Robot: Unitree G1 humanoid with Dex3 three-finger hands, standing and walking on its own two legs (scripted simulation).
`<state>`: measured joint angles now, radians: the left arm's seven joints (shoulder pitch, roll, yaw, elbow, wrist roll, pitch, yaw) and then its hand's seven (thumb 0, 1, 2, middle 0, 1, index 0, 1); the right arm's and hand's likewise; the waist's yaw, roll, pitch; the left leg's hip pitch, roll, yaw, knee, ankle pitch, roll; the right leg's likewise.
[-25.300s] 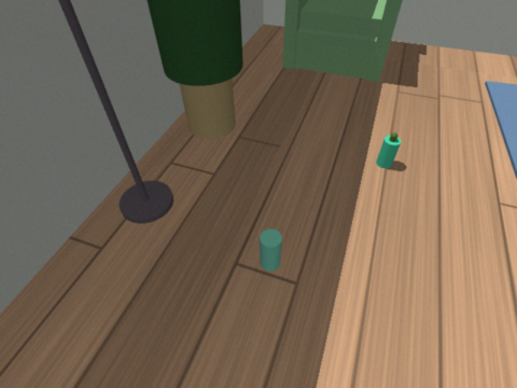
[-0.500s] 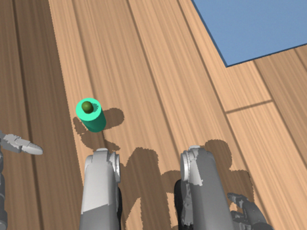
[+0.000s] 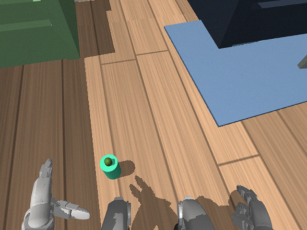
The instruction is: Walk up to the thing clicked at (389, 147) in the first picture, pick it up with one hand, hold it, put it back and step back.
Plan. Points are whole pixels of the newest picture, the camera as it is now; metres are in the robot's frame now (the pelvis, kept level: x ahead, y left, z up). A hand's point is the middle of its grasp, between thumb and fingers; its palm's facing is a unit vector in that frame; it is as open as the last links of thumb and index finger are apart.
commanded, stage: home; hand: left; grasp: from the side
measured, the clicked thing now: (110, 166) +0.43 +0.21 -0.52
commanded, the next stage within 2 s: none
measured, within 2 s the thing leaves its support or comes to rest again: neither
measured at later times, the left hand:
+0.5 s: hand (63, 211) +0.19 +0.19 +0.04, palm faces +0.14 -0.95 -0.29, open 17.7 cm
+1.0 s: hand (67, 210) +0.19 +0.18 +0.04, palm faces +0.13 -0.95 -0.29, open 17.5 cm
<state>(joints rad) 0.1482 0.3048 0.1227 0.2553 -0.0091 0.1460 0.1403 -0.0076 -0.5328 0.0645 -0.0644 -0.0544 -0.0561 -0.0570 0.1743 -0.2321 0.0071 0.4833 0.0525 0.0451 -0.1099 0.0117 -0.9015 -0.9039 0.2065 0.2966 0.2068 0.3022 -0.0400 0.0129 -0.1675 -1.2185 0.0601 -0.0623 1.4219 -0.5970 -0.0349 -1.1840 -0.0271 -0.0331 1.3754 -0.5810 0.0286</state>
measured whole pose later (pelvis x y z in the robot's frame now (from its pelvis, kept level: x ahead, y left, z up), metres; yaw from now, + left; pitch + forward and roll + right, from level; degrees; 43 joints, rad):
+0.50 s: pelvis +0.03 +0.01 +0.09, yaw +1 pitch +9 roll -2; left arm 0.49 0.21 -0.02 -0.05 -0.02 0.28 0.16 -0.01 -0.59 0.03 -0.05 -0.04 -0.05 -0.05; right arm 0.27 -0.20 0.02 0.46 0.02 -0.08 -0.18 0.02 -0.90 -0.90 0.21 0.30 0.21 0.30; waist -0.02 0.04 -0.13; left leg -0.68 0.06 -0.04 1.01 -0.49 -0.02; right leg -0.64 -0.03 -0.04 0.95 -0.47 0.04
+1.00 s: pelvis +0.03 +0.00 +0.09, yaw +1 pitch +8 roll -2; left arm 0.46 0.19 -0.01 -0.01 -0.02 0.28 0.15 -0.01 -0.55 0.05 -0.06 -0.05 -0.05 -0.05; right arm 0.28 -0.21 0.02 0.51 0.01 -0.11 -0.18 0.02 -0.90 -0.90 0.21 0.30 0.21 0.30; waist -0.03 0.04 -0.10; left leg -0.64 0.06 -0.04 0.97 -0.47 -0.04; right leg -0.60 -0.03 -0.04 0.92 -0.46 0.03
